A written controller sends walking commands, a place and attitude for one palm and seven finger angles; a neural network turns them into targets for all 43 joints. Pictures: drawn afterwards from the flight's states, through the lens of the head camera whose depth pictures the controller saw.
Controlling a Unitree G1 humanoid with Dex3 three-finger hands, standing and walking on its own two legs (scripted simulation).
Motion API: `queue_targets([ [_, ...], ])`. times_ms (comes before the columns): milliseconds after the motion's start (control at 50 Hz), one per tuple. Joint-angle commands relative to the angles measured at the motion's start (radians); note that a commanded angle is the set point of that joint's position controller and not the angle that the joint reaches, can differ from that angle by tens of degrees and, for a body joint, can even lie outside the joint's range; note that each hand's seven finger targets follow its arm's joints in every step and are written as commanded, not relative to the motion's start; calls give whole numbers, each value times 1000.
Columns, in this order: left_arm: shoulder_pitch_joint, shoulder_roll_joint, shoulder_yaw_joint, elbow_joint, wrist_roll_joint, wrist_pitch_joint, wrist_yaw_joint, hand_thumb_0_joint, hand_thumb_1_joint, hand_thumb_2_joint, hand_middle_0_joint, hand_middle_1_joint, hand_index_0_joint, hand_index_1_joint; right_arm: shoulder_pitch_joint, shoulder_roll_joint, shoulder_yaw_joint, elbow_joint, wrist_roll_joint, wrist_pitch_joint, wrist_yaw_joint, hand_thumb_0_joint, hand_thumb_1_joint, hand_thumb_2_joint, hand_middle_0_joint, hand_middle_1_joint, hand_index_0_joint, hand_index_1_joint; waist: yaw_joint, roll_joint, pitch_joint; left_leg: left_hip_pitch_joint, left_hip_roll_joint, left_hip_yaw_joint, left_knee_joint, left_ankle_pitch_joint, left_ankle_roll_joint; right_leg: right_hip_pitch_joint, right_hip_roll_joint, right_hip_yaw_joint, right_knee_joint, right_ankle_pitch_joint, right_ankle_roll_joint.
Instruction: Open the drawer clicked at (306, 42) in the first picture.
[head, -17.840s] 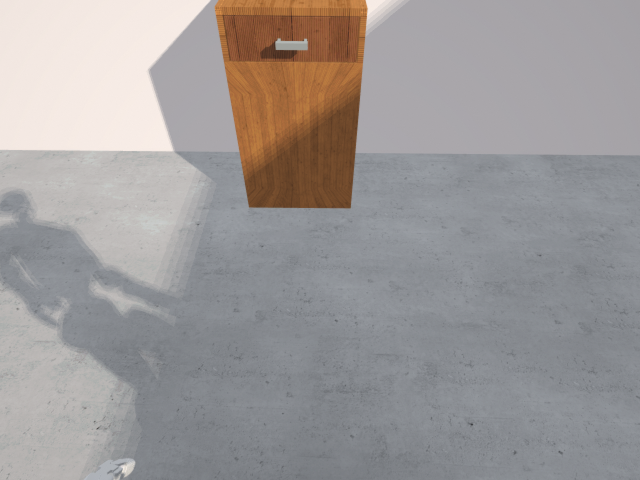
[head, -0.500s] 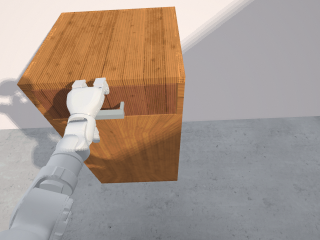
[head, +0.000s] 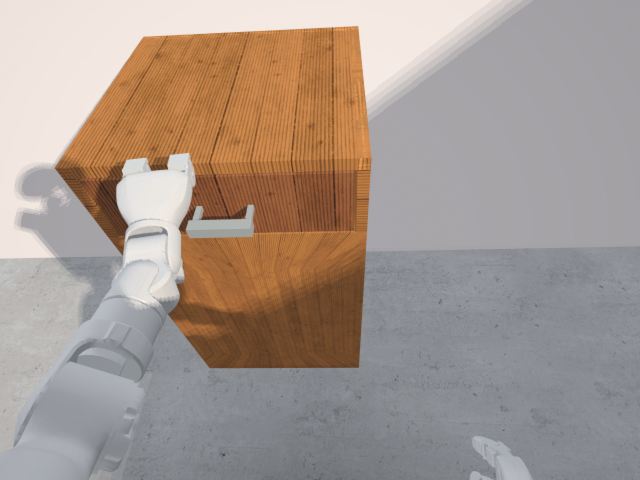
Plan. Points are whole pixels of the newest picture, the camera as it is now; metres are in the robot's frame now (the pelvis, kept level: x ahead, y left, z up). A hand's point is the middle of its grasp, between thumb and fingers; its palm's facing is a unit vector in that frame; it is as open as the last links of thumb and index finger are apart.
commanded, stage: re-aim the fingers above the handle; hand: left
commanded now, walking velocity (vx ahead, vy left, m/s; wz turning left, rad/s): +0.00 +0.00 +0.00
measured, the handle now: (222, 219) +0.51 +0.19 +0.00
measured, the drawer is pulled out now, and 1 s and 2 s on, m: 0.00 0.00 0.00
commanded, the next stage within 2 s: lower the fingers behind the handle in 0.62 s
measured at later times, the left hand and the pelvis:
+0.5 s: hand (187, 195) +0.47 +0.21 +0.09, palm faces +0.11 +0.05 -0.99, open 13.9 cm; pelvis +0.01 +0.00 +0.00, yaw -2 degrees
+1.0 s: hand (194, 219) +0.45 +0.20 +0.07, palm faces +0.15 +0.05 -0.99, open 13.9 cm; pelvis +0.00 +0.00 -0.01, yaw +2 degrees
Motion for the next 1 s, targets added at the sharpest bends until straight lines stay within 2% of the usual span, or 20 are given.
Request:
queue_targets([
  [0, -331, -66, -169, -179, -108, 37, -204, 0, -500, 300, -300, -1200, -300, -1200, 2, -174, -72, -139, 14, -24, -23, 0, -900, -900, 200, 300, 200, 300, -96, -196, -280, 46, 15, -32, -34, 271, 2, 324, -97, 66, -95, 439, 83],
  [40, -406, -203, -283, -346, -158, -76, -300, 0, -500, 300, -300, -1200, -300, -1200, -6, -170, -73, -154, 6, -57, -27, 0, -900, -900, 200, 300, 200, 300, -133, -150, -262, 96, 4, -58, -6, 284, 19, 246, -97, 59, -86, 401, 78],
  [60, -448, -199, -283, -415, -173, -134, -311, 0, -500, 300, -300, -1200, -300, -1200, 4, -163, -72, -138, -2, -80, -28, 0, -900, -900, 200, 300, 200, 300, -131, -86, -273, 132, 0, -74, 9, 295, 23, 213, -98, 59, -76, 376, 72],
  [140, -632, 25, -111, -662, -136, -357, -230, 0, -500, 300, -300, -1200, -300, -1200, 101, -142, -88, -87, -34, -122, -39, 0, -900, -900, 200, 300, 200, 300, -106, 54, -424, 256, -6, -119, 64, 395, 9, 150, -80, 57, -19, 360, 48],
  [180, -608, 153, 39, -604, -93, -413, -122, 0, -500, 300, -300, -1200, -300, -1200, 143, -131, -92, -60, -35, -130, -37, 0, -900, -900, 200, 300, 200, 300, -76, -18, -421, 182, 6, -112, 78, 376, -5, 144, -75, 57, 8, 332, 44],
  [240, -462, 401, 289, -423, -65, -346, 24, 0, -500, 300, -300, -1200, -300, -1200, 114, -138, -71, -64, -22, -97, -25, 0, -900, -900, 200, 300, 200, 300, 21, -137, -396, -41, -7, -91, 51, 300, -17, 271, -80, 71, 31, 327, 39],
  [300, -352, 314, 179, -325, -87, -231, 81, 0, -500, 300, -300, -1200, -300, -1200, 9, -123, -36, -104, -1, -64, -26, 0, -900, -900, 200, 300, 200, 300, 46, -161, -286, -127, -5, -40, 21, 245, -27, 289, -91, 105, 13, 338, 46],
  [380, -220, 322, 165, -81, -38, -57, 86, 0, -500, 300, -300, -1200, -300, -1200, -27, -134, -19, -106, -5, -11, -21, 0, -900, -900, 200, 300, 200, 300, 88, -118, -332, -161, 1, -17, -16, 276, -50, 370, -91, 149, 1, 433, 51],
  [440, -95, 268, 127, 5, -14, 61, 2, 0, -500, 300, -300, -1200, -300, -1200, -41, -152, -31, -135, 15, 15, -1, 0, -900, -900, 200, 300, 200, 300, 82, -143, -423, -140, 11, -5, -43, 299, -51, 499, -101, 145, -17, 525, 67],
  [460, -79, 234, 94, -34, -35, 69, -52, 0, -500, 300, -300, -1200, -300, -1200, -24, -164, -36, -149, 23, 13, 1, 0, -900, -900, 200, 300, 200, 300, 53, -172, -408, -124, 13, -8, -47, 313, -42, 507, -101, 124, -23, 580, 77],
  [500, -103, 46, -66, -203, -90, 49, -180, 0, -500, 300, -300, -1200, -300, -1200, 5, -194, -70, -176, 30, 0, -2, 0, -900, -900, 200, 300, 200, 300, -30, -253, -386, -52, 18, -23, -32, 351, -8, 473, -100, 93, -42, 699, 93],
  [540, -55, -36, -133, -331, -135, 10, -270, 0, -500, 300, -300, -1200, -300, -1200, -2, -184, -79, -187, 28, -5, -2, 0, -900, -900, 200, 300, 200, 300, -52, -245, -360, 22, 15, -30, -20, 406, 3, 439, -100, 81, -49, 748, 105],
  [600, -74, -8, -125, -330, -116, -70, -322, 0, -500, 300, -300, -1200, -300, -1200, 29, -180, -65, -153, 11, -14, -6, 0, -900, -900, 200, 300, 200, 300, -59, -199, -204, 20, 4, -46, -14, 314, 2, 287, -91, 64, -68, 542, 83],
  [640, -253, 3, -125, -425, -76, -169, -299, 0, -500, 300, -300, -1200, -300, -1200, 40, -169, -71, -139, -3, -19, -3, 0, -900, -900, 200, 300, 200, 300, -66, -75, -156, 55, 2, -57, 1, 266, 4, 174, -86, 68, -79, 358, 52],
  [720, -527, 205, 94, -655, -14, -374, -90, 0, -500, 300, -300, -1200, -300, -1200, 75, -126, -99, -128, -31, -60, -16, 0, -900, -900, 200, 300, 200, 300, -23, 119, -408, 122, 8, -82, 76, 372, -8, 182, -77, 90, 25, 360, 21],
  [740, -546, 235, 127, -683, -12, -389, -35, 0, -500, 300, -300, -1200, -300, -1200, 86, -126, -103, -120, -38, -71, -16, 0, -900, -900, 200, 300, 200, 300, -18, 109, -454, 133, 10, -89, 93, 404, -16, 167, -70, 77, 47, 357, 22],
  [800, -435, 226, 185, -562, -10, -338, 91, 0, -500, 300, -300, -1200, -300, -1200, 79, -106, -100, -106, -36, -84, -6, 0, -900, -900, 200, 300, 200, 300, -1, 24, -492, 87, 13, -79, 119, 448, -30, 172, -62, 54, 85, 384, 28],
  [880, -336, 120, 121, -217, 4, -153, 171, 0, -500, 300, -300, -1200, -300, -1200, 52, -124, -90, -72, -35, -75, 27, 0, -900, -900, 200, 300, 200, 300, -13, -109, -333, -54, 12, -58, 94, 347, -33, 122, -58, 26, 66, 341, 43],
  [940, -277, -22, -28, 31, 27, 48, 115, 0, -500, 300, -300, -1200, -300, -1200, 53, -154, -89, -61, -18, -42, 51, 0, -900, -900, 200, 300, 200, 300, -33, -113, -314, -47, 20, -37, 71, 345, -36, 124, -50, 23, 27, 350, 42],
  [980, -313, -102, -134, 13, -11, 122, 10, 0, -500, 300, -300, -1200, -300, -1200, 70, -172, -92, -83, -1, -8, 50, 0, -900, -900, 200, 300, 200, 300, -69, -140, -321, -19, 19, -37, 63, 337, -23, 156, -55, 24, 0, 375, 49],
])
